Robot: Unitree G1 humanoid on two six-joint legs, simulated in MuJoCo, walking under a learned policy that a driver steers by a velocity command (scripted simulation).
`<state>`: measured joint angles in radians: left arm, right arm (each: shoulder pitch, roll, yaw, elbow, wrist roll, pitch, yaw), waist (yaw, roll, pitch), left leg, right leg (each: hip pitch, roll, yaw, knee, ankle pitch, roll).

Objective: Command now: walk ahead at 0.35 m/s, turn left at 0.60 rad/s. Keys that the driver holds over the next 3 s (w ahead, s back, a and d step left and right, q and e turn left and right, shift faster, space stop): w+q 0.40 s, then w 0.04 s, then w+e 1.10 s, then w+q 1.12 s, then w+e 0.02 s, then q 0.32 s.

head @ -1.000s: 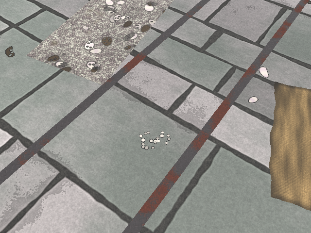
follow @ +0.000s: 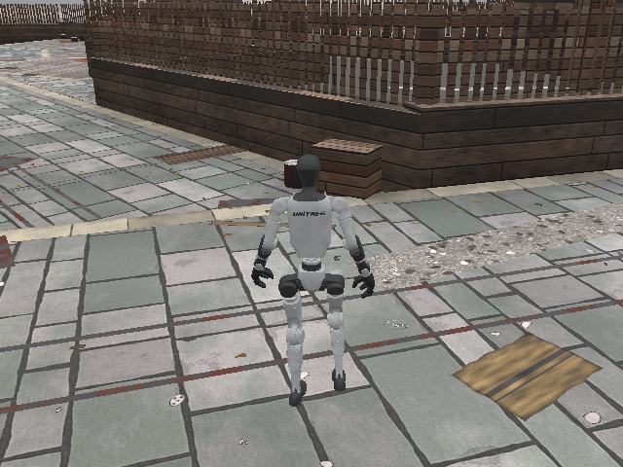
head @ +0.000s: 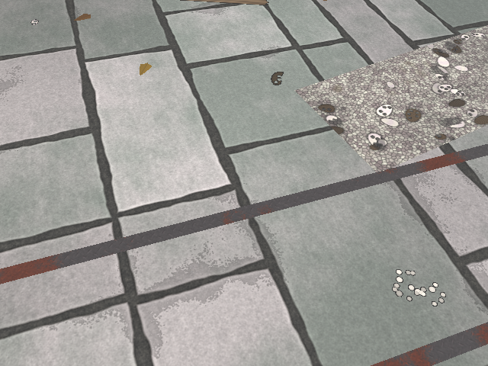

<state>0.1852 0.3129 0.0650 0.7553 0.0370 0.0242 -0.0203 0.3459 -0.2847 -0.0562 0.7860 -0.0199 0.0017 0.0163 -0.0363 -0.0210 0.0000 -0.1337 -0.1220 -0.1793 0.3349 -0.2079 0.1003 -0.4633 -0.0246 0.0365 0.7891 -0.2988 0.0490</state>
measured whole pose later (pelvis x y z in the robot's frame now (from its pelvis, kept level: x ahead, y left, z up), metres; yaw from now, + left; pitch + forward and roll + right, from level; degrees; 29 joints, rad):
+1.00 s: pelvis +0.45 +0.09 -0.01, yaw +6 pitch +0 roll +1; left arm 0.17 0.26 0.05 0.83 0.03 0.00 -0.06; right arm 0.39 -0.23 -0.03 0.93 -0.02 -0.10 -0.01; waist -0.03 -0.04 0.04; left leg 0.05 -0.06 0.23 0.22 -0.29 0.06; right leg -0.68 -0.09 -0.04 0.84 -0.01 -0.04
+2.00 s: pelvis +1.00 +0.08 +0.00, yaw -8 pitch +1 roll +1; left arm 0.12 0.26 0.01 0.74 0.05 -0.04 -0.03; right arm 0.43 -0.24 -0.05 0.90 0.00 -0.05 0.01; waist -0.06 -0.04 0.03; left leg -0.11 -0.12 -0.09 0.29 -0.19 0.10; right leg -0.60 -0.07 0.04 0.81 -0.16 0.03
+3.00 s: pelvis +1.45 +0.11 -0.01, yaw +26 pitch +1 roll +0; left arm 0.15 0.27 0.04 0.73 0.03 0.01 0.01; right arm 0.28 -0.27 -0.06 0.79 -0.01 -0.01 0.00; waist -0.02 -0.03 0.10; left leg -0.24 -0.14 -0.05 0.39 -0.15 0.12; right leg -0.63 -0.09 0.04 1.04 -0.31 0.05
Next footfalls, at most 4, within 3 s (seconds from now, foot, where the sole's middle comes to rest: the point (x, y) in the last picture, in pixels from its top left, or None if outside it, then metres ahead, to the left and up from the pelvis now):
0.14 right None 0.14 -0.13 -0.79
0.62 left None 0.38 0.15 -0.78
1.16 right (226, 302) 0.70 0.03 -0.78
1.68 left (192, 215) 1.02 0.15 -0.78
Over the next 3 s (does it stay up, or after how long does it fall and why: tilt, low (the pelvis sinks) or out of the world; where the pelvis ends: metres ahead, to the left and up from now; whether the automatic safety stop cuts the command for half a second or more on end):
stays up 1.45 0.11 -0.01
